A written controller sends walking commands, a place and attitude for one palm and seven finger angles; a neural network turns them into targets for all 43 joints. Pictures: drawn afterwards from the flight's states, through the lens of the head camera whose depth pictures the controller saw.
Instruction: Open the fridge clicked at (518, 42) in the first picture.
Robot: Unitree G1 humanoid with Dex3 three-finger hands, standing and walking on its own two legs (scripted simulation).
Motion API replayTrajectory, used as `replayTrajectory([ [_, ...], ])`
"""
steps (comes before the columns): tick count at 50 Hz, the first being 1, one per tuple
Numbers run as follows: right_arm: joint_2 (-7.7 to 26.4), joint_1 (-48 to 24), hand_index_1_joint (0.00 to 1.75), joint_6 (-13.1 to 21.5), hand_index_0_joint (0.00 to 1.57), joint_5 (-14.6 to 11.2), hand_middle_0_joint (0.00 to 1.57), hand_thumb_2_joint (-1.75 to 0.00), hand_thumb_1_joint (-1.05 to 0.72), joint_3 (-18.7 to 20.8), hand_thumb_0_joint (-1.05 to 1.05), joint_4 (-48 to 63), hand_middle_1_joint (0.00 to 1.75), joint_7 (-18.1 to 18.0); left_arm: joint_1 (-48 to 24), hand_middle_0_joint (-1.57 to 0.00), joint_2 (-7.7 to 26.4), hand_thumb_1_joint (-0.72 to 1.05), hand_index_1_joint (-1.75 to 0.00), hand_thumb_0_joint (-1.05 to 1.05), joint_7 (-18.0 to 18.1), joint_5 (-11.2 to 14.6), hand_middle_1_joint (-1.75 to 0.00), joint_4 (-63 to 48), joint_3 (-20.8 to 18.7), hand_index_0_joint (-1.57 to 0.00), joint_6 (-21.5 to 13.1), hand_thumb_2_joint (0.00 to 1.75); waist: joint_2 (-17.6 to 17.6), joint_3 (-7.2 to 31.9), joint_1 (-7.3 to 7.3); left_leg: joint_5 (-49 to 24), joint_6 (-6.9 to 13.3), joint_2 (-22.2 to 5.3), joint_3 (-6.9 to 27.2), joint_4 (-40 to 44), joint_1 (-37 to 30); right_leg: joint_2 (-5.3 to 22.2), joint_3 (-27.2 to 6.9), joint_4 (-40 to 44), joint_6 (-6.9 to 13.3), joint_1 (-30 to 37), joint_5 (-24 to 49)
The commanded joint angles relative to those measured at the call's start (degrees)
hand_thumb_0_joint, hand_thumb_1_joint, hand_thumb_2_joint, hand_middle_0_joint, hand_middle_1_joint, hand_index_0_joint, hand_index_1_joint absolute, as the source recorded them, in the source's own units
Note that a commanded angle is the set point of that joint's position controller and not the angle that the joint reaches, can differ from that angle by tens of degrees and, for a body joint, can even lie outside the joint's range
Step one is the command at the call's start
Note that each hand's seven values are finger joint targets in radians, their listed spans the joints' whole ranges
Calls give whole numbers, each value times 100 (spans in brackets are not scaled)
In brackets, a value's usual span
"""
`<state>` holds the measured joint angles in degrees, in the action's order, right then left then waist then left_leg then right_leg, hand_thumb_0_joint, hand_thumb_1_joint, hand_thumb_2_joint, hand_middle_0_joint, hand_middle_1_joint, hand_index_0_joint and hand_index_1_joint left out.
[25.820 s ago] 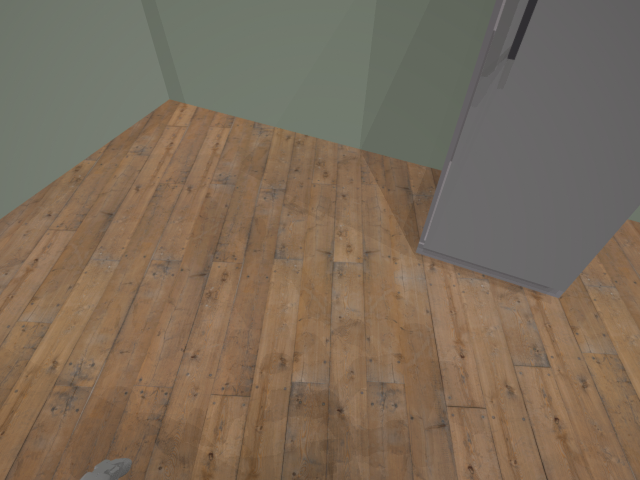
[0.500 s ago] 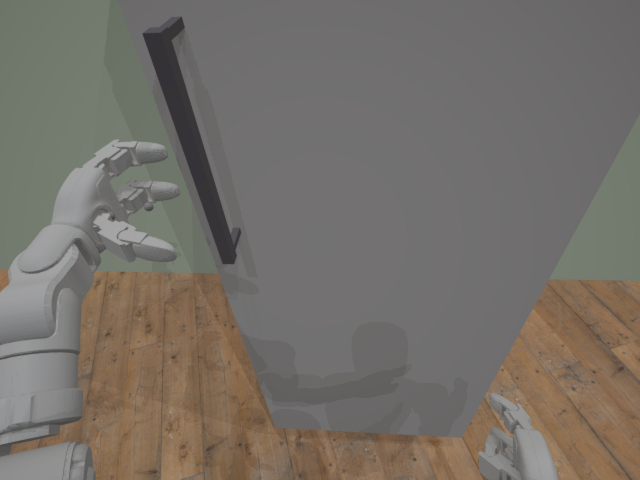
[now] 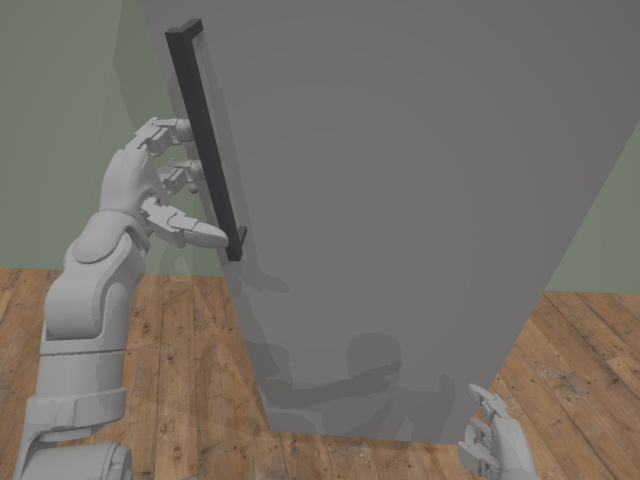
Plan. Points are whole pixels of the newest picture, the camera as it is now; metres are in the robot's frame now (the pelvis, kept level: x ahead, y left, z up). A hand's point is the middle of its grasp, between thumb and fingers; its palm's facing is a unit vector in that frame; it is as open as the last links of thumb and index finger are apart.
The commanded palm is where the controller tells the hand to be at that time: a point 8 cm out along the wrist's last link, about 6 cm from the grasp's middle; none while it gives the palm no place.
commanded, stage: feel for the door with the fingertips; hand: left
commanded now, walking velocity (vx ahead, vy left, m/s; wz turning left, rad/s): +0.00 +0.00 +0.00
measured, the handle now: (217, 159) +0.41 +0.15 +0.24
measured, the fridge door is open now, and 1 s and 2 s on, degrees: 0 0 0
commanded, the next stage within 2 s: slide the fingers in behind the handle in 0.38 s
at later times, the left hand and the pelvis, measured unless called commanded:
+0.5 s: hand (187, 180) +0.37 +0.17 +0.24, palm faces +0.04 -1.00 -0.04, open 14.0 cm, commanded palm +0.34 +0.22 +0.24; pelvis +0.00 -0.01 +0.00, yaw +1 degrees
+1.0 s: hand (181, 197) +0.34 +0.17 +0.24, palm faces +0.02 -1.00 -0.04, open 14.0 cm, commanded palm +0.32 +0.21 +0.24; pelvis +0.00 +0.00 +0.00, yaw +0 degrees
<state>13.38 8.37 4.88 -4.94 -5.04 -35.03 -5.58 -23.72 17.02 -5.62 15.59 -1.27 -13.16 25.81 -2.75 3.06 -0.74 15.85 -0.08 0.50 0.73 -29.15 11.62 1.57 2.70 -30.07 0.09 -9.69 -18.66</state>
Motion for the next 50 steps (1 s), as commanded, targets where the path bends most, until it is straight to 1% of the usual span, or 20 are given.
replayTrajectory([
  [1, 683, -879, 30, 204, 20, -27, 20, -90, -90, 290, 0, 922, 30, -33, -2545, -30, 1420, -50, -120, 0, 106, -158, -120, -723, -464, -30, -174, 30, 55, 1032, -5, -1334, 182, -70, 81, 277, -709, -7, 31, 481, 74, -191, 1659],
  [3, 726, -825, 30, 161, 20, -40, 20, -90, -90, 298, 0, 889, 30, -54, -2767, -30, 1514, -50, -120, 0, 16, -148, -120, -484, -453, -30, -100, 30, 154, 936, 59, -1222, 194, -72, 93, 289, -649, -14, 32, 527, 71, -234, 1573],
  [7, 709, -848, 30, 205, 20, -49, 20, -90, -90, 316, 0, 978, 30, -79, -2809, -30, 1349, -50, -120, 0, -206, -9, -120, -657, -365, -30, -219, 30, 50, 1385, 45, -1512, 210, -51, 103, 217, -918, -4, 37, 464, 89, -76, 1944],
  [12, 750, -763, 30, 256, 20, -57, 20, -90, -90, 351, 0, 898, 30, -113, -2979, -30, 1341, -50, -120, 0, -310, 99, -120, -514, -369, -30, -446, 30, 394, 1339, 112, -1468, 234, -62, 109, 229, -906, -11, 51, 495, 54, -113, 1959],
  [15, 758, -748, 30, 265, 20, -53, 20, -90, -90, 370, 0, 898, 30, -96, -2900, -30, 1555, -50, -120, 0, -237, 26, -120, -615, -536, -30, -534, 30, 155, 1377, 26, -1581, 236, -53, 98, 238, -892, 11, 34, 486, 78, -44, 2018],
  [16, 725, -757, 30, 266, 20, -60, 20, -90, -90, 354, 0, 904, 30, -88, -3008, -30, 1357, -50, -120, 0, -222, 0, -120, -629, -356, -30, -538, 30, 59, 1339, 63, -1548, 224, -55, 90, 242, -941, 7, 41, 474, 82, -124, 1949],
  [19, 785, -663, 30, 249, 20, -54, 20, -90, -90, 387, 0, 779, 30, -96, -3105, -30, 1473, -50, -120, 0, -170, -15, -120, -350, -406, -30, -531, 30, 191, 1118, 124, -1398, 238, -79, 111, 245, -892, -8, 24, 574, 66, -235, 1823],
  [21, 754, -688, 30, 258, 20, -62, 20, -90, -90, 373, 0, 808, 30, -116, -3272, -30, 1349, -50, -120, 0, -185, -35, -120, -291, -295, -30, -515, 30, 169, 1167, 149, -1365, 249, -62, 100, 263, -902, -10, 20, 559, 69, -255, 1750],
  [24, 792, -632, 30, 252, 20, -59, 20, -90, -90, 398, 0, 763, 30, -114, -3231, -30, 1493, -50, -120, 0, -201, -46, -120, -183, -383, -30, -559, 30, 109, 1297, 127, -1464, 241, -65, 105, 234, -966, -5, 12, 552, 76, -172, 1892],
  [25, 761, -641, 30, 251, 20, -56, 20, -90, -90, 380, 0, 767, 30, -119, -3403, -30, 1362, -50, -120, 0, -223, -44, -120, -131, -249, -30, -564, 30, 170, 1269, 173, -1405, 251, -49, 103, 263, -925, 4, 24, 562, 66, -204, 1832],
  [31, 735, -707, 30, 254, 20, -50, 20, -90, -90, 367, 0, 912, 30, -78, -2970, -30, 1414, -50, -120, 0, -291, -1, -120, -398, -426, -30, -669, 30, 196, 1464, 32, -1588, 237, -52, 112, 262, -958, 9, 43, 475, 92, 6, 2059],
  [33, 722, -762, 30, 244, 20, -54, 20, -90, -90, 358, 0, 946, 30, -64, -2858, -30, 1401, -50, -120, 0, -320, 37, -120, -447, -457, -30, -662, 30, 233, 1440, 19, -1533, 241, -44, 81, 257, -954, 3, 36, 483, 78, -9, 2059],
  [34, 755, -734, 30, 223, 20, -48, 20, -90, -90, 378, 0, 931, 30, -64, -2512, -30, 1624, -50, -120, 0, -308, 44, -120, -366, -685, -30, -662, 30, 309, 1355, -39, -1519, 238, -70, 92, 273, -906, -5, 31, 527, 73, 26, 2036],
  [37, 724, -817, 30, 196, 20, -58, 20, -90, -90, 341, 0, 1019, 30, -54, -2369, -30, 1531, -50, -120, 0, -292, 55, -120, -473, -670, -30, -554, 30, 362, 1233, -54, -1438, 233, -56, 62, 305, -761, 3, 36, 507, 56, 8, 1962],
  [39, 761, -819, 30, 182, 20, -59, 20, -90, -90, 373, 0, 1009, 30, -42, -2120, -30, 1772, -50, -120, 0, -239, 42, -120, -509, -901, -30, -495, 30, 374, 1143, -102, -1413, 233, -83, 58, 301, -733, 0, 12, 561, 48, 15, 1931],
  [41, 717, -896, 30, 182, 20, -70, 20, -90, -90, 354, 0, 1105, 30, -31, -2086, -30, 1610, -50, -120, 0, -227, 36, -120, -891, -782, -30, -448, 30, 313, 1243, -90, -1474, 232, -68, 17, 289, -758, 7, 27, 502, 45, 45, 1979],
  [42, 696, -920, 30, 190, 20, -71, 20, -90, -90, 337, 0, 1126, 30, -25, -2109, -30, 1445, -50, -120, 0, -240, 40, -120, -1043, -627, -30, -434, 30, 128, 1235, -69, -1499, 226, -57, 21, 274, -813, 6, 29, 483, 56, -13, 1996],
  [45, 691, -938, 30, 225, 20, -76, 20, -90, -90, 328, 0, 1094, 30, -43, -2360, -30, 1263, -50, -120, 0, -234, 65, -120, -1284, -378, -30, -433, 30, 34, 1113, 32, -1347, 222, -69, 69, 278, -856, -2, 49, 527, 57, -173, 1768],
  [49, 718, -923, 30, 266, 20, -68, 20, -90, -90, 351, 0, 983, 30, -95, -2551, -30, 1279, -50, -120, 0, -205, 58, -120, -1307, -321, -30, -409, 30, -43, 1081, 69, -1277, 219, -88, 115, 255, -996, -22, 34, 566, 70, -289, 1608],
  [50, 675, -965, 30, 281, 20, -69, 20, -90, -90, 323, 0, 1033, 30, -98, -2640, -30, 1090, -50, -120, 0, -191, 59, -120, -1419, -166, -30, -390, 30, -94, 1157, 63, -1257, 221, -55, 136, 280, -966, -10, 40, 543, 78, -262, 1554],
])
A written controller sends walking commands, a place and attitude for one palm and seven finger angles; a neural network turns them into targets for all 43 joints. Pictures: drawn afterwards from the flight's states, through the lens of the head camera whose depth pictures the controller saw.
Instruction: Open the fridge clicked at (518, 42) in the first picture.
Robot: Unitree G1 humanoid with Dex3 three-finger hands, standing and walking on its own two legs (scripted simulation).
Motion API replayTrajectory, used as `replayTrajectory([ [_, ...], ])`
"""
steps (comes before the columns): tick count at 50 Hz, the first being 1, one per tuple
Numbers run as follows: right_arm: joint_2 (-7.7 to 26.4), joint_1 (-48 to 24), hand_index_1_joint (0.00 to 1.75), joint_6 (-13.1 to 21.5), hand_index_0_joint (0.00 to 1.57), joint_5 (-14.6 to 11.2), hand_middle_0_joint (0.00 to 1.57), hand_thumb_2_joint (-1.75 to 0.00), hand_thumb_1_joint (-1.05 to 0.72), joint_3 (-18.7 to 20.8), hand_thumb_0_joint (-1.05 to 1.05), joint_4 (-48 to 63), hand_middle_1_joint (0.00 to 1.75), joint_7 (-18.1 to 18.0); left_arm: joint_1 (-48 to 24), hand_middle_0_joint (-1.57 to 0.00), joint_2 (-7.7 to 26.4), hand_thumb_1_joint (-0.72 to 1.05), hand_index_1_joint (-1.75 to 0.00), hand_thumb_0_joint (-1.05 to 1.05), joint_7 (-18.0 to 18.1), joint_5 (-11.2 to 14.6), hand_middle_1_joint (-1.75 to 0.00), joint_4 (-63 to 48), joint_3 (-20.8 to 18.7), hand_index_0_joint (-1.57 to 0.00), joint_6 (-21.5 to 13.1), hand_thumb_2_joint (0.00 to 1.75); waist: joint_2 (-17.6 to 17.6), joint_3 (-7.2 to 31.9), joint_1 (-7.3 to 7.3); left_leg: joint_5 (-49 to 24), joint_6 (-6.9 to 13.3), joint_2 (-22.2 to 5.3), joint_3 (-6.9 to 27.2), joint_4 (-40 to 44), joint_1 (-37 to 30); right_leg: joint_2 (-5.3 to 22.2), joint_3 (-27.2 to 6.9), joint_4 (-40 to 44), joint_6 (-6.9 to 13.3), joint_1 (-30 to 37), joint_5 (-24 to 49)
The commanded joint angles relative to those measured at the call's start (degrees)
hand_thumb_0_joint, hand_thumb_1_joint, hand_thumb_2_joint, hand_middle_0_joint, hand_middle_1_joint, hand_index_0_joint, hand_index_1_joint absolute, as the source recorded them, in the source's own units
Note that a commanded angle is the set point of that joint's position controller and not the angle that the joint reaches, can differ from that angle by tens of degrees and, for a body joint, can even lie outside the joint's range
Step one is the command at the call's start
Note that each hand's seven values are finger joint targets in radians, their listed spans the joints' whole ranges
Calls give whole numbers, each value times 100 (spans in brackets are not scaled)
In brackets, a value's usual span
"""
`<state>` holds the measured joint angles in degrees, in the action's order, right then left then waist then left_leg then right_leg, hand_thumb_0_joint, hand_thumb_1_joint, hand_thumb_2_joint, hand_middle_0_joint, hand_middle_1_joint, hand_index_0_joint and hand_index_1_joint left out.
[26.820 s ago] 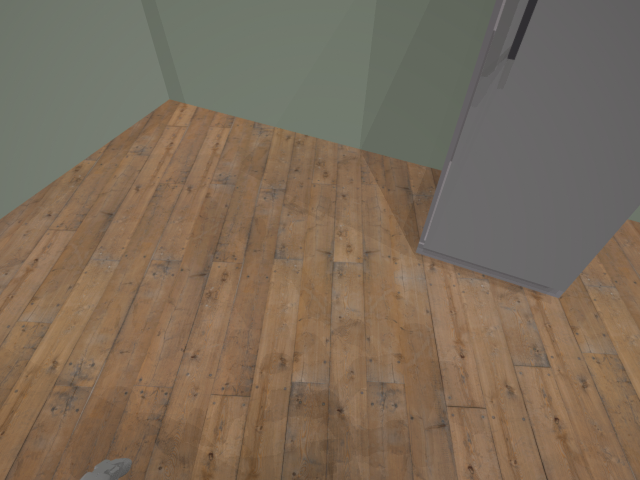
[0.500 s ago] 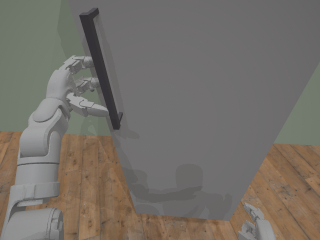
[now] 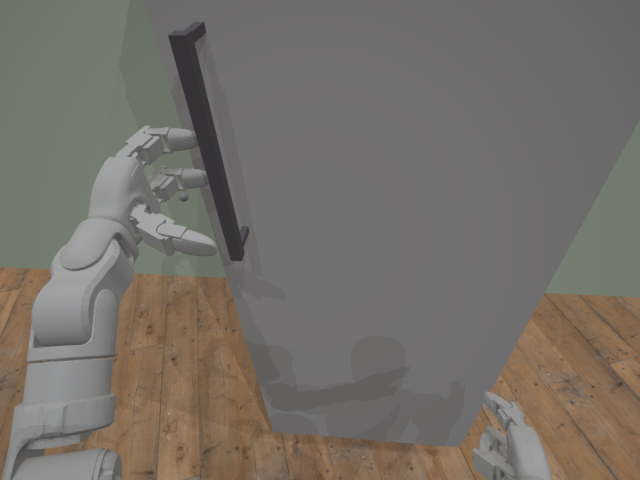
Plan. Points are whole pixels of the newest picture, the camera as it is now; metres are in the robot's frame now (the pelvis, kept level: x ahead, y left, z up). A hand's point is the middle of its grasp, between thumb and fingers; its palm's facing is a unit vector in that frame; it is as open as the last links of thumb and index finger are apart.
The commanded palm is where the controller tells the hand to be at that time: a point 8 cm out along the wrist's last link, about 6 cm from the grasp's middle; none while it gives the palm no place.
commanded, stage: slide the fingers in behind the handle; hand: left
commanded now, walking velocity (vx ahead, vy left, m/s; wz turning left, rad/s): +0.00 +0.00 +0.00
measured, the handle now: (220, 160) +0.41 +0.15 +0.24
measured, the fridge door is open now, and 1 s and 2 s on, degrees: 0 0 0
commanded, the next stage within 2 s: grip the handle and tug to test in 1.30 s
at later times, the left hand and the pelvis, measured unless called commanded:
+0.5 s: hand (216, 188) +0.35 +0.14 +0.24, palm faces +0.00 -1.00 -0.03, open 14.0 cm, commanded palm +0.32 +0.19 +0.24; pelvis +0.01 +0.00 +0.00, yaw -1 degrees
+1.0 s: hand (223, 195) +0.34 +0.13 +0.24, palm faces +0.00 -1.00 -0.03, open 14.5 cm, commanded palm +0.32 +0.18 +0.24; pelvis +0.01 +0.00 +0.00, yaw +0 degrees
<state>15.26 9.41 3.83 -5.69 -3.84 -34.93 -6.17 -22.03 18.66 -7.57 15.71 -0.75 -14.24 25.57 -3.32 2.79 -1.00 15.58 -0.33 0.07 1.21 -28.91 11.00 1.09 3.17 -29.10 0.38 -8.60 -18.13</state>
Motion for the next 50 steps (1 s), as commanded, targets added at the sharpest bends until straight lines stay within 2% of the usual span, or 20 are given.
replayTrajectory([
  [1, 466, -1065, 30, 399, 20, -2, 20, -90, -90, 198, 0, 989, 30, -37, -2885, -30, 771, -50, -120, 0, 31, 30, -120, -1457, 77, -30, -354, 30, -25, 1176, 127, -1237, 234, -23, 90, 252, -976, 23, 14, 425, 51, -436, 1480],
  [4, 514, -1024, 30, 367, 20, 29, 20, -90, -90, 213, 0, 886, 30, -26, -2601, -30, 821, -50, -120, 0, 142, 46, -120, -1103, -34, -30, -256, 30, 278, 1065, 60, -1111, 228, -42, 122, 281, -861, 7, 21, 477, 38, -425, 1379],
  [7, 472, -1071, 30, 338, 20, 27, 20, -90, -90, 200, 0, 932, 30, 0, -2783, -30, 610, -50, -120, 0, 218, -14, -120, -1158, 151, -30, -164, 30, 339, 1158, 81, -1193, 243, -14, 87, 267, -844, 19, 15, 427, 28, -379, 1470],
  [10, 447, -1093, 30, 314, 20, 56, 20, -90, -90, 190, 0, 972, 30, 26, -2849, -30, 647, -50, -120, 0, 299, -59, -120, -1360, 113, -30, -177, 30, 131, 1357, 22, -1325, 230, -13, 106, 285, -892, 41, 13, 391, 59, -253, 1561],
  [11, 437, -1089, 30, 291, 20, 55, 20, -90, -90, 184, 0, 976, 30, 28, -2690, -30, 706, -50, -120, 0, 338, -60, -120, -1201, -2, -30, -143, 30, 396, 1335, 2, -1370, 231, -23, 100, 263, -864, 18, 25, 375, 51, -224, 1619],
  [12, 441, -1104, 30, 266, 20, 61, 20, -90, -90, 181, 0, 965, 30, 39, -2815, -30, 639, -50, -120, 0, 341, -62, -120, -1274, 86, -30, -148, 30, 310, 1364, 27, -1404, 223, -19, 71, 257, -884, 22, 26, 356, 47, -216, 1674],
  [14, 472, -1078, 30, 228, 20, 89, 20, -90, -90, 197, 0, 941, 30, 58, -2438, -30, 1003, -50, -120, 0, 427, -32, -120, -1097, -347, -30, -129, 30, 467, 1300, -84, -1419, 224, -36, 77, 262, -788, 11, 11, 397, 38, -115, 1736],
  [16, 420, -1132, 30, 190, 20, 81, 20, -90, -90, 179, 0, 1037, 30, 80, -2413, -30, 870, -50, -120, 0, 470, -53, -120, -1301, -293, -30, -113, 30, 520, 1419, -94, -1588, 227, -24, 14, 252, -764, 29, 15, 328, 34, 15, 1941],
  [18, 396, -1158, 30, 168, 20, 74, 20, -90, -90, 175, 0, 1080, 30, 114, -2423, -30, 671, -50, -120, 0, 498, -81, -120, -1502, -106, -30, -95, 30, 366, 1435, -67, -1676, 221, -19, -16, 224, -810, 25, 16, 289, 37, -14, 2042],
  [20, 429, -1136, 30, 127, 20, 72, 20, -90, -90, 178, 0, 1052, 30, 121, -2317, -30, 685, -50, -120, 0, 514, -93, -120, -1469, -74, -30, -79, 30, 388, 1246, -35, -1628, 218, -50, -2, 251, -715, 32, 38, 321, 36, -63, 1983],
  [24, 457, -1142, 30, 124, 20, 59, 20, -90, -90, 226, 0, 1063, 30, 115, -2174, -30, 730, -50, -120, 0, 480, -90, -120, -1653, -111, -30, -24, 30, 339, 1271, -24, -1710, 241, -59, -11, 178, -820, 4, 16, 325, 31, -80, 2122],
  [27, 409, -1161, 30, 143, 20, 58, 20, -90, -90, 203, 0, 1087, 30, 104, -2468, -30, 447, -50, -120, 0, 445, -63, -120, -1882, 167, -30, -5, 30, 207, 1352, 53, -1708, 246, -16, -27, 147, -880, 19, 16, 306, 21, -123, 2144],
  [29, 436, -1153, 30, 165, 20, 65, 20, -90, -90, 226, 0, 1058, 30, 88, -2355, -30, 568, -50, -120, 0, 466, -43, -120, -1985, 72, -30, -43, 30, 265, 1360, 32, -1730, 249, -30, -1, 121, -924, 5, 17, 317, 21, -100, 2175],
  [36, 405, -1186, 30, 160, 20, 81, 20, -90, -90, 208, 0, 1066, 30, 102, -2190, -30, 403, -50, -120, 0, 525, -37, -120, -1973, 136, -30, 3, 30, 445, 1368, 0, -1778, 259, 4, 2, 121, -855, 16, 34, 265, 17, -36, 2277],
  [39, 412, -1211, 30, 143, 20, 85, 20, -90, -90, 231, 0, 1073, 30, 127, -2099, -30, 448, -50, -120, 0, 531, -78, -120, -2201, 132, -30, -43, 30, 237, 1452, -18, -1950, 252, -4, -10, 74, -947, 21, 25, 227, 30, 8, 2467],
  [41, 353, -1234, 30, 149, 20, 82, 20, -90, -90, 201, 0, 1105, 30, 138, -2129, -30, 148, -50, -120, 0, 520, -72, -120, -2241, 383, -30, -30, 30, 311, 1411, 26, -1908, 250, -1, -20, 79, -951, 19, 45, 225, 21, -57, 2425],
  [44, 416, -1223, 30, 119, 20, 112, 20, -90, -90, 219, 0, 1069, 30, 137, -1966, -30, 539, -50, -120, 0, 533, -58, -120, -2230, 24, -30, -44, 30, 357, 1397, -47, -1861, 258, -8, -3, 90, -892, 13, 19, 253, 21, 39, 2450],
  [47, 373, -1243, 30, 104, 20, 97, 20, -90, -90, 195, 0, 1108, 30, 132, -2160, -30, 307, -50, -120, 0, 473, -53, -120, -2273, 248, -30, -23, 30, 427, 1436, 25, -1884, 265, 12, -39, 89, -913, 23, 25, 239, 2, 23, 2509],
  [49, 422, -1238, 30, 84, 20, 99, 20, -90, -90, 207, 0, 1076, 30, 119, -1895, -30, 638, -50, -120, 0, 495, -21, -120, -2100, -81, -30, -11, 30, 455, 1343, -51, -1815, 260, -2, -11, 95, -822, 17, 10, 281, 2, 53, 2447],
  [50, 393, -1273, 30, 76, 20, 103, 20, -90, -90, 181, 0, 1114, 30, 120, -2092, -30, 501, -50, -120, 0, 481, -41, -120, -2256, 77, -30, -17, 30, 371, 1420, -24, -1863, 266, 17, -27, 122, -848, 46, 11, 258, 18, 81, 2467],
])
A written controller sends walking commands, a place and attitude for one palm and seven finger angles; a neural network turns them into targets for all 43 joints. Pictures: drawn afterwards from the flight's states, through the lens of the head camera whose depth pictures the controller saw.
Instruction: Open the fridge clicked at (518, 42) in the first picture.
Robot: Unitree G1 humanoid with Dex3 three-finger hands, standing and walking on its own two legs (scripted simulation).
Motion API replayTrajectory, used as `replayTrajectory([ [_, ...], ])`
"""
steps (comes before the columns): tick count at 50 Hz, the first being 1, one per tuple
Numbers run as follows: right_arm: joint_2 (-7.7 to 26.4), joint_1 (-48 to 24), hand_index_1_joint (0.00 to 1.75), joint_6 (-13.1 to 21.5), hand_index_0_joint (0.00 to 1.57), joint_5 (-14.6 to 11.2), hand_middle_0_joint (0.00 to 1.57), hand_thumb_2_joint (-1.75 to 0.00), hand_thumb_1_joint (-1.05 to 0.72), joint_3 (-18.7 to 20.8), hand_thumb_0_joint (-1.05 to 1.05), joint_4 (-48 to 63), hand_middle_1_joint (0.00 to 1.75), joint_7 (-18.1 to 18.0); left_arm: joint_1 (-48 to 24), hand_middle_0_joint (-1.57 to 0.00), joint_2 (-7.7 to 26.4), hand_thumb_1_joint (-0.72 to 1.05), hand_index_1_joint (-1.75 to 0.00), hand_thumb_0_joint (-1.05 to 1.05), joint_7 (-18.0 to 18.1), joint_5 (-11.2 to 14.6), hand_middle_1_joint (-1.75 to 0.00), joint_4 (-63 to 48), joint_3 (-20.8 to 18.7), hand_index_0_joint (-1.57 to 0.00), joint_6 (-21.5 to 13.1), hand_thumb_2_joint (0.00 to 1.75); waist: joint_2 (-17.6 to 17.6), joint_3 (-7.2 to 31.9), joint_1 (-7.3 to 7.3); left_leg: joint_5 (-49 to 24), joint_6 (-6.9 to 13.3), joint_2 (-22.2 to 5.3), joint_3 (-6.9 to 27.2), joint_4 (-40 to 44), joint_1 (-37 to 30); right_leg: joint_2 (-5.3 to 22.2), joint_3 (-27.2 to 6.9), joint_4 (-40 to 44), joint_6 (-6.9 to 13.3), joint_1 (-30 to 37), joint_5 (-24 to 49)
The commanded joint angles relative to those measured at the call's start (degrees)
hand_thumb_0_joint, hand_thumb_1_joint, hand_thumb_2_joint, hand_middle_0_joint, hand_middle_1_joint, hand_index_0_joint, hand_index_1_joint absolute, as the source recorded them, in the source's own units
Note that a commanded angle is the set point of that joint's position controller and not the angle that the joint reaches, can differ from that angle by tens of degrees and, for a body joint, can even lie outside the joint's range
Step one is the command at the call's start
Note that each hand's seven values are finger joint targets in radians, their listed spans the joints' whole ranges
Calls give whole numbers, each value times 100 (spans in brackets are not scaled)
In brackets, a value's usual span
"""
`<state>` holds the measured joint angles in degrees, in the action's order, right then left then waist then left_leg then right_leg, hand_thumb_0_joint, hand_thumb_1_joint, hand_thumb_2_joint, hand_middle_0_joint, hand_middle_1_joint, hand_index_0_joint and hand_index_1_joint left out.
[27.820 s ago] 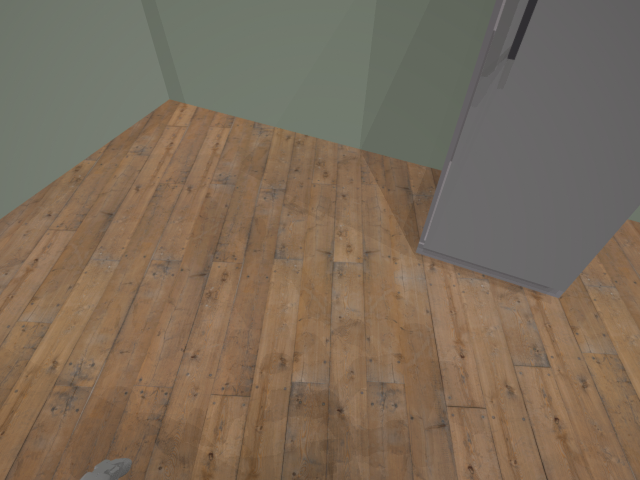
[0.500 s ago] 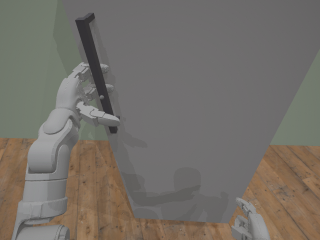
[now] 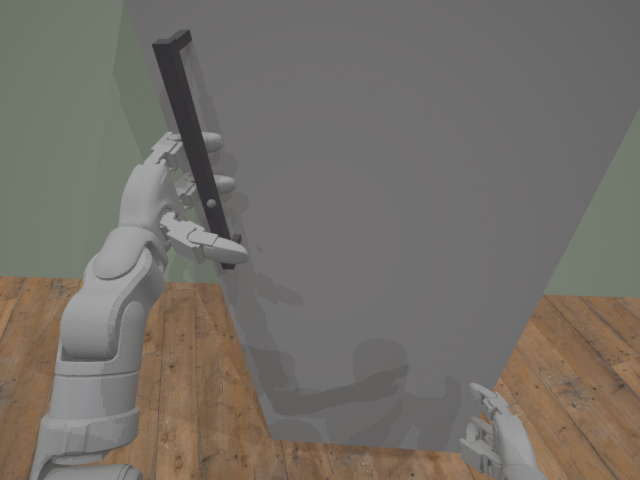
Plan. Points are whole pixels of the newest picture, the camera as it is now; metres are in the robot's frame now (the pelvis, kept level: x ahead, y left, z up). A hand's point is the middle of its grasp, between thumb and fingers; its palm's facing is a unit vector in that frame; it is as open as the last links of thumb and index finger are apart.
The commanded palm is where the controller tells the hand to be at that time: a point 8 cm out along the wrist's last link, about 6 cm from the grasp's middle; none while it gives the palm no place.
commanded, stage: slide the fingers in behind the handle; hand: left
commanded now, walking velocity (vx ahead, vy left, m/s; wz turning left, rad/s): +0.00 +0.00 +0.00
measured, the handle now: (209, 168) +0.40 +0.16 +0.24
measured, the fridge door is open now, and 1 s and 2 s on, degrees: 0 0 2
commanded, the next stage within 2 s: grip the handle and tug to test in 0.30 s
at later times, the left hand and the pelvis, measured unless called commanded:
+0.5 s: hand (219, 195) +0.34 +0.13 +0.24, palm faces +0.00 -1.00 -0.02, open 13.9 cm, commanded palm +0.31 +0.18 +0.24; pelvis +0.00 +0.01 +0.00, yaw +0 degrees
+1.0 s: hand (220, 196) +0.34 +0.13 +0.24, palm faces +0.03 -1.00 -0.04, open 7.4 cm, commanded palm +0.31 +0.17 +0.24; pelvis +0.00 +0.00 +0.00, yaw +0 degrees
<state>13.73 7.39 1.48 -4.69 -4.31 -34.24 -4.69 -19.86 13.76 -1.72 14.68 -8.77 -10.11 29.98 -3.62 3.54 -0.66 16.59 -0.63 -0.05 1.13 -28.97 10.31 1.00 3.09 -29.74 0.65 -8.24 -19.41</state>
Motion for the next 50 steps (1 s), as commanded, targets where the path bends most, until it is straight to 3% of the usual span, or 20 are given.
replayTrajectory([
  [1, 518, -1075, 30, 315, 20, -13, 20, -90, -90, 224, 0, 1053, 30, -26, -2256, -30, 875, -50, -120, 0, -110, 75, -120, -1332, -279, -30, -420, 30, 409, 1247, -43, -1930, 290, 26, -23, 107, -778, 37, 28, 329, -16, -45, 2542],
  [3, 525, -1074, 30, 317, 20, -13, 20, -90, -90, 224, 0, 1028, 30, -25, -2491, -30, 847, -50, -120, 0, -105, 83, -120, -1299, -223, -30, -404, 30, 406, 1229, -11, -1825, 288, 32, -15, 119, -777, 31, 28, 355, -23, -98, 2413],
  [4, 566, -1047, 30, 309, 20, -14, 20, -90, -90, 250, 0, 994, 30, -35, -2329, -30, 1123, -50, -120, 0, -58, 74, -120, -1298, -458, -30, -428, 30, 396, 1223, -62, -1849, 276, -3, 8, 126, -784, 23, 26, 367, -6, -55, 2381],
  [5, 522, -1096, 30, 311, 20, -13, 20, -90, -90, 220, 0, 1061, 30, -33, -2352, -30, 853, -50, -120, 0, -69, 53, -120, -1406, -223, -30, -412, 30, 288, 1291, -56, -1901, 285, 24, -1, 140, -795, 39, 32, 330, 3, -51, 2400],
  [6, 517, -1069, 30, 312, 20, -19, 20, -90, -90, 227, 0, 1031, 30, -29, -2410, -30, 814, -50, -120, 0, -56, 49, -120, -1297, -193, -30, -390, 30, 333, 1241, -16, -1900, 279, 21, -9, 117, -816, 31, 39, 340, -4, -111, 2413],
  [10, 542, -1049, 30, 299, 20, -5, 20, -90, -90, 235, 0, 1022, 30, -29, -2502, -30, 883, -50, -120, 0, -21, 34, -120, -1373, -213, -30, -398, 30, 287, 1372, -24, -1911, 273, 15, 23, 143, -838, 39, 39, 332, 12, -57, 2364],
  [11, 525, -1042, 30, 296, 20, -15, 20, -90, -90, 233, 0, 1010, 30, -33, -2382, -30, 769, -50, -120, 0, -25, 39, -120, -1178, -169, -30, -355, 30, 422, 1276, -19, -1889, 278, 10, 5, 129, -817, 19, 43, 343, -4, -104, 2373],
  [14, 581, -1011, 30, 270, 20, -22, 20, -90, -90, 255, 0, 935, 30, -58, -2523, -30, 896, -50, -120, 0, -8, 39, -120, -974, -216, -30, -343, 30, 524, 1113, 13, -1681, 282, -4, 25, 151, -753, 0, 35, 420, -14, -205, 2130],
  [16, 545, -1024, 30, 268, 20, -26, 20, -90, -90, 230, 0, 954, 30, -58, -2744, -30, 747, -50, -120, 0, 7, 15, -120, -942, -77, -30, -316, 30, 477, 1137, 32, -1668, 283, 8, 28, 185, -759, 6, 40, 406, -5, -233, 2046],
  [19, 569, -1004, 30, 239, 20, -16, 20, -90, -90, 245, 0, 912, 30, -51, -2691, -30, 898, -50, -120, 0, 70, -13, -120, -831, -219, -30, -315, 30, 237, 1180, -26, -1741, 261, -7, 32, 181, -801, 7, 34, 392, 24, -203, 2074],
  [20, 527, -1032, 30, 232, 20, -11, 20, -90, -90, 216, 0, 969, 30, -36, -2814, -30, 764, -50, -120, 0, 83, -20, -120, -967, -106, -30, -324, 30, 154, 1283, -33, -1775, 250, 10, 41, 209, -803, 27, 39, 366, 38, -149, 2077],
  [21, 516, -1019, 30, 237, 20, -15, 20, -90, -90, 230, 0, 971, 30, -27, -2811, -30, 667, -45, -121, 0, 107, -39, -121, -962, -37, -30, -330, 32, 327, 1315, 2, -1841, 252, -10, 34, 191, -856, 6, 55, 351, 31, -161, 2127],
  [26, 526, -1020, 30, 205, 20, -12, 20, -90, -90, 250, 0, 1035, 30, 11, -2559, -33, 605, -22, -124, 0, 135, -41, -124, -1169, -19, -33, -381, 42, 485, 1399, -33, -1936, 252, -32, 33, 184, -838, -3, 69, 307, 28, -52, 2284],
  [34, 549, -1025, 30, 173, 20, -14, 20, -90, -90, 253, 0, 983, 30, 0, -2725, -37, 437, 15, -129, 0, 135, -111, -129, -1108, 250, -37, -394, 58, 260, 1160, 26, -1747, 251, -47, 61, 209, -863, -18, 54, 372, 40, -246, 2047],
  [40, 492, -1026, 30, 193, 20, 6, 20, -90, -90, 257, 0, 1064, 30, 20, -2639, -40, 254, 43, -133, 0, 108, -121, -133, -1470, 393, -40, -444, 70, 249, 1503, 2, -2112, 254, -26, 53, 161, -1005, 1, 78, 276, 53, -60, 2446],
  [41, 506, -1000, 30, 176, 20, -2, 20, -90, -90, 262, 0, 1033, 30, 24, -2567, -41, 309, 48, -134, 0, 100, -129, -134, -1353, 362, -41, -429, 72, 401, 1451, 23, -2098, 251, -34, 39, 154, -971, -12, 90, 267, 42, -56, 2472],
  [45, 488, -1049, 30, 183, 20, 0, 20, -90, -90, 260, 0, 1055, 30, 30, -2728, -43, 115, 67, -137, 0, 66, -117, -137, -1549, 577, -43, -467, 80, 279, 1421, 42, -2120, 257, -35, 59, 155, -1034, -8, 94, 270, 52, -113, 2469],
  [48, 504, -1037, 30, 162, 20, -4, 20, -90, -90, 255, 0, 1024, 30, 29, -2755, -44, 196, 81, -139, 0, 55, -111, -139, -1388, 502, -44, -410, 86, 439, 1374, 54, -2039, 266, -11, 31, 147, -977, -15, 87, 290, 26, -106, 2486],
  [49, 532, -1036, 30, 156, 20, 2, 20, -90, -90, 272, 0, 986, 30, 15, -2737, -44, 299, 85, -139, 0, 59, -118, -139, -1402, 425, -44, -439, 88, 292, 1305, 45, -2075, 267, -29, 37, 139, -1004, -11, 71, 307, 41, -124, 2507],
  [50, 486, -1064, 30, 167, 20, 2, 20, -90, -90, 253, 0, 1040, 30, 28, -2813, -45, 95, 90, -140, 0, 39, -136, -140, -1528, 621, -45, -446, 90, 269, 1397, 57, -2149, 262, -19, 51, 151, -1034, 1, 95, 271, 51, -108, 2519],
])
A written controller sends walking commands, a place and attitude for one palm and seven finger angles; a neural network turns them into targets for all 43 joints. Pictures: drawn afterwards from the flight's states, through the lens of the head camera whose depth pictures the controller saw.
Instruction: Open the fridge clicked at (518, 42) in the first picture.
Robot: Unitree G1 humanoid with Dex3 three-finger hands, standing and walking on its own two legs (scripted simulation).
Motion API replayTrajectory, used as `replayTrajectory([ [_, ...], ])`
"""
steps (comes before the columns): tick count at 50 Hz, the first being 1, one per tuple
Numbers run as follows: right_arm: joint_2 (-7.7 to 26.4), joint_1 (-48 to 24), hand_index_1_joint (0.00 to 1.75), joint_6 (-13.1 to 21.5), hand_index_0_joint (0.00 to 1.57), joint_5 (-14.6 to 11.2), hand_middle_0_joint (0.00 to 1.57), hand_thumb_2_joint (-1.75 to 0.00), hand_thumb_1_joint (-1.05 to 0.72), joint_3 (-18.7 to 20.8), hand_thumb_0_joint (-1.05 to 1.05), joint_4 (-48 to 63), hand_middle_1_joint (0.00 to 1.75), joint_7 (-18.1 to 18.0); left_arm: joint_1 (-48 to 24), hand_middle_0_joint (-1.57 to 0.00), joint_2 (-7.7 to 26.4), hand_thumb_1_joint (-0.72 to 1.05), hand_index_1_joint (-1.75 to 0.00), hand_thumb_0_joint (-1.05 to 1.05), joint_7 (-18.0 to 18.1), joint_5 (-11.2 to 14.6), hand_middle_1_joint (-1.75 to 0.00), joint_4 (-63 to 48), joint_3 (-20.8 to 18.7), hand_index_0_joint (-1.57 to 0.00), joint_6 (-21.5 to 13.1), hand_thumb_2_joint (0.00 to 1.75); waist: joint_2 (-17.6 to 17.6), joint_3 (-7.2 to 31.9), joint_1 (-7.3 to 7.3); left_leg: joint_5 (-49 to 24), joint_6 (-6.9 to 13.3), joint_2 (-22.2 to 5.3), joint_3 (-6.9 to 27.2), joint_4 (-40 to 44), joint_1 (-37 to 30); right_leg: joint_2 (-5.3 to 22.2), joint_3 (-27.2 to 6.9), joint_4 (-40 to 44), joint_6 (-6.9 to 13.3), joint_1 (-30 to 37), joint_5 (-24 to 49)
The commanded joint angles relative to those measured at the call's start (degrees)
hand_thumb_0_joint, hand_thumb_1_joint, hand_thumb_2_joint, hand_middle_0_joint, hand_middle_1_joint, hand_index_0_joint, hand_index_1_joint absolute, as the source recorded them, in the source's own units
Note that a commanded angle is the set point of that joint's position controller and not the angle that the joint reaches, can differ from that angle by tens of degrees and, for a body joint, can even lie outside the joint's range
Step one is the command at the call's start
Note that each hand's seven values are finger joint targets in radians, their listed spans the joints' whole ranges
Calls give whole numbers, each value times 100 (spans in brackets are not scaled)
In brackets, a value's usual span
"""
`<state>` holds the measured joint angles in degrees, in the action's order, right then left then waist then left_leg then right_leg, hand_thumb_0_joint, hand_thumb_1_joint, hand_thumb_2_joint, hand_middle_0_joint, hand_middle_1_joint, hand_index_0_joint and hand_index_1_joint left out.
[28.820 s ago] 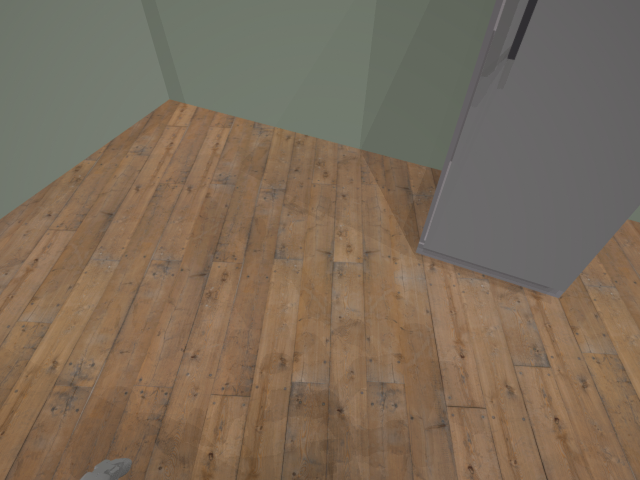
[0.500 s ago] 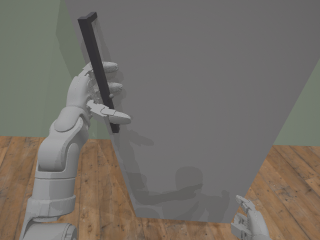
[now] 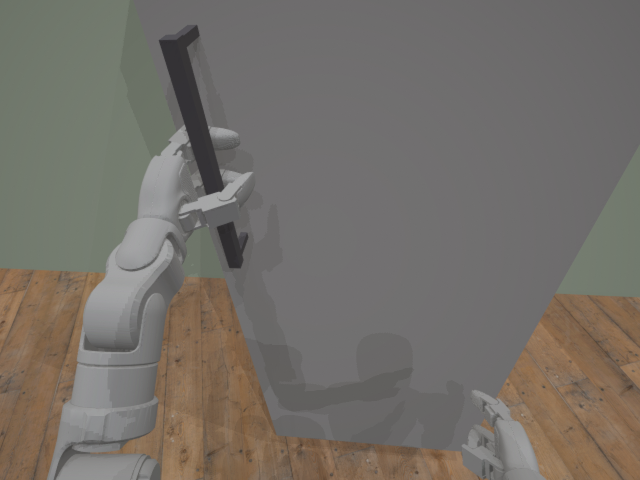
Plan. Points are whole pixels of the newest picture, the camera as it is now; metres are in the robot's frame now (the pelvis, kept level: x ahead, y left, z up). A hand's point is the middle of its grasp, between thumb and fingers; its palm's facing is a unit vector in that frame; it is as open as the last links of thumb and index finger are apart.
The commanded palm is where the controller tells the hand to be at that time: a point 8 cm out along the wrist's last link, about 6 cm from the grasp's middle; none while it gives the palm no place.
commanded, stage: grip the handle and tug to test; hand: left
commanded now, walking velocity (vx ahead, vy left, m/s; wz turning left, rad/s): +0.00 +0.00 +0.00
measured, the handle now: (216, 166) +0.40 +0.15 +0.24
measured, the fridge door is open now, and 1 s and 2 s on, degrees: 0 2 21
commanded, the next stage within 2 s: pull the door a little, standing still in 0.82 s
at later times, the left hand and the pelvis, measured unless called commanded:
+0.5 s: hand (227, 195) +0.34 +0.12 +0.24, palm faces +0.02 -1.00 -0.04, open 5.5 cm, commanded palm +0.31 +0.16 +0.24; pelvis +0.00 +0.00 +0.00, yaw +0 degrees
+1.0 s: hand (222, 209) +0.32 +0.12 +0.23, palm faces -0.01 -1.00 -0.07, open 5.9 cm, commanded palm +0.28 +0.18 +0.24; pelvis +0.03 +0.00 +0.00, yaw -1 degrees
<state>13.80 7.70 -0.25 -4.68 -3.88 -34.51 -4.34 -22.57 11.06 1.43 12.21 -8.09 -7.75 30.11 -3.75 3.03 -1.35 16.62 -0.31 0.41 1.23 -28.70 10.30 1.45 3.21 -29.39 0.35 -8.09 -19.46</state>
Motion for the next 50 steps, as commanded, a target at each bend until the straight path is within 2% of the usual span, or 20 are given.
replayTrajectory([
  [1, 477, -1070, 30, 337, 20, -5, 20, -90, -90, 209, 0, 1056, 30, -6, -2417, -45, 361, 90, -140, 0, -278, 114, -140, -1471, 371, -45, -432, 90, 287, 1388, 126, -2194, 230, -68, 39, 92, -1032, -58, 85, 224, 79, -154, 2576],
  [4, 532, -1055, 30, 311, 20, 11, 20, -90, -90, 228, 0, 1016, 30, -18, -2371, -45, 696, 90, -140, 0, -268, 130, -140, -1414, 55, -45, -413, 90, 382, 1419, 70, -2214, 232, -67, 57, 87, -987, -59, 77, 238, 78, -67, 2642],
  [7, 483, -1068, 30, 302, 20, 7, 20, -90, -90, 209, 0, 1068, 30, 5, -2341, -45, 511, 90, -140, 0, -311, 130, -140, -1466, 175, -45, -386, 90, 415, 1492, 88, -2329, 239, -42, 18, 71, -1008, -48, 86, 201, 66, -31, 2815],
  [14, 516, -1104, 30, 270, 20, 3, 20, -90, -90, 224, 0, 1049, 30, -1, -2283, -45, 630, 90, -140, 0, -286, 130, -140, -1612, 113, -45, -411, 90, 295, 1473, 76, -2334, 228, -68, 28, 73, -1048, -45, 74, 222, 81, -44, 2753],
  [15, 471, -1126, 30, 271, 20, 4, 20, -90, -90, 201, 0, 1085, 30, 11, -2327, -45, 450, 90, -140, 0, -296, 126, -140, -1609, 262, -45, -391, 90, 253, 1472, 85, -2348, 231, -51, 26, 88, -1026, -38, 88, 213, 83, -57, 2746],
  [18, 493, -1114, 30, 242, 20, -5, 20, -90, -90, 194, 0, 1056, 30, 11, -2522, -45, 468, 90, -140, 0, -294, 131, -140, -1481, 264, -45, -336, 90, 404, 1353, 133, -2167, 231, -45, 26, 112, -963, -55, 88, 245, 66, -120, 2601],
  [19, 525, -1120, 30, 239, 20, -6, 20, -90, -90, 221, 0, 1031, 30, -13, -2411, -45, 648, 90, -140, 0, -271, 134, -140, -1463, 105, -45, -367, 90, 402, 1321, 101, -2154, 230, -76, 35, 107, -964, -52, 79, 267, 73, -104, 2572],
  [20, 482, -1146, 30, 254, 20, 0, 20, -90, -90, 200, 0, 1073, 30, -5, -2542, -45, 456, 90, -140, 0, -285, 114, -140, -1560, 285, -45, -367, 90, 287, 1426, 110, -2205, 241, -50, 27, 120, -1006, -43, 68, 256, 79, -96, 2582],
  [23, 458, -1128, 30, 245, 20, -1, 20, -90, -90, 201, 0, 1107, 30, 32, -2271, -45, 311, 90, -140, 0, -297, 91, -140, -1642, 414, -45, -357, 90, 215, 1458, 98, -2335, 215, -60, 30, 86, -1056, -51, 100, 185, 87, -102, 2671],
  [31, 493, -1132, 30, 207, 20, 2, 20, -90, -90, 218, 0, 1230, 30, 68, -1245, -45, 699, 90, -140, 0, -353, 185, -140, -2051, -82, -45, -362, 90, 569, 1570, -46, -2443, 215, -89, 11, 103, -880, -46, 108, 140, 66, 164, 2928],
  [33, 474, -1169, 30, 216, 20, 1, 20, -90, -90, 215, 0, 1272, 30, 96, -1259, -45, 532, 90, -140, 0, -395, 211, -140, -2309, 86, -45, -332, 90, 488, 1541, -19, -2496, 217, -88, -2, 82, -911, -46, 110, 121, 59, 116, 2996],
  [34, 516, -1176, 30, 211, 20, -5, 20, -90, -90, 238, 0, 1251, 30, 89, -975, -45, 738, 90, -140, 0, -382, 225, -140, -2333, -104, -45, -344, 90, 396, 1505, -76, -2556, 203, -121, 14, 59, -898, -47, 92, 117, 75, 124, 3003],
  [38, 444, -1153, 30, 236, 20, -10, 20, -90, -90, 249, 0, 1378, 30, 174, -558, -45, 497, 90, -140, 0, -400, 217, -140, -2950, 126, -45, -268, 90, 202, 1678, -68, -2961, 190, -130, -4, -26, -996, -39, 115, 5, 62, 144, 3319],
  [39, 496, -1132, 30, 233, 20, -4, 20, -90, -90, 275, 0, 1356, 30, 167, -377, -45, 681, 90, -140, 0, -367, 211, -140, -3037, -28, -45, -280, 90, 231, 1667, -99, -3085, 180, -160, 10, -51, -967, -36, 114, -16, 72, 184, 3373],
  [40, 443, -1155, 30, 240, 20, -8, 20, -90, -90, 249, 0, 1420, 30, 193, -247, -45, 395, 90, -140, 0, -394, 208, -140, -3147, 234, -45, -248, 90, 273, 1625, -79, -3108, 192, -143, 23, -42, -919, -36, 134, -32, 64, 149, 3392],
  [44, 518, -1091, 30, 263, 20, 8, 20, -90, -90, 289, 0, 1356, 30, 182, -168, -45, 658, 90, -140, 0, -363, 233, -140, -3317, 12, -45, -154, 90, 398, 1599, -59, -3221, 203, -157, 25, -126, -938, -52, 127, -54, 40, 134, 3560],
  [46, 480, -1078, 30, 266, 20, -2, 20, -90, -90, 276, 0, 1375, 30, 193, -80, -45, 574, 90, -140, 0, -377, 225, -140, -3294, 37, -45, -70, 90, 391, 1583, -45, -3305, 200, -140, 12, -137, -917, -58, 149, -83, 30, 108, 3584],
  [47, 521, -1060, 30, 259, 20, 0, 20, -90, -90, 272, 0, 1334, 30, 168, -300, -45, 901, 90, -140, 0, -357, 230, -140, -3310, -274, -45, -44, 90, 385, 1640, -44, -3268, 191, -121, 2, -123, -931, -58, 139, -64, 28, 128, 3592],
  [49, 550, -1078, 30, 257, 20, 15, 20, -90, -90, 272, 0, 1298, 30, 120, -315, -45, 1111, 90, -140, 0, -351, 226, -140, -3217, -504, -45, -19, 90, 344, 1575, -80, -3218, 198, -101, -9, -134, -913, -67, 119, -52, 38, 144, 3586],
  [50, 493, -1114, 30, 269, 20, 5, 20, -90, -90, 245, 0, 1355, 30, 130, -143, -45, 813, 90, -140, 0, -387, 240, -140, -3271, -277, -45, 15, 90, 319, 1597, -71, -3281, 203, -88, -23, -131, -889, -48, 133, -75, 33, 136, 3629],
])
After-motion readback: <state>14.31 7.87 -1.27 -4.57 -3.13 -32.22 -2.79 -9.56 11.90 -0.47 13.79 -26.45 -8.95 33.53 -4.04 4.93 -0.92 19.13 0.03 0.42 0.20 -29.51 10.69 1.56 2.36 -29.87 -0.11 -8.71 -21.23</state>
